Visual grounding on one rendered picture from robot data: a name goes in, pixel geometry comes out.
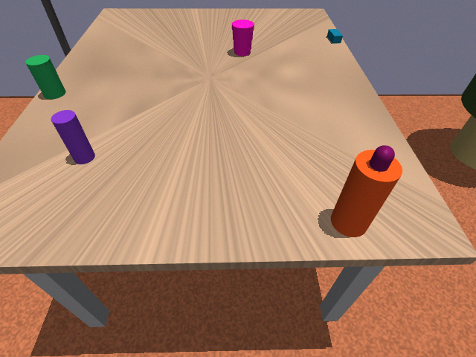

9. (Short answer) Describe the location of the potted plant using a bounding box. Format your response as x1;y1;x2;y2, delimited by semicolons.
450;74;476;169

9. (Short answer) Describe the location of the table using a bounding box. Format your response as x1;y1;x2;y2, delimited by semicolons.
0;8;476;327

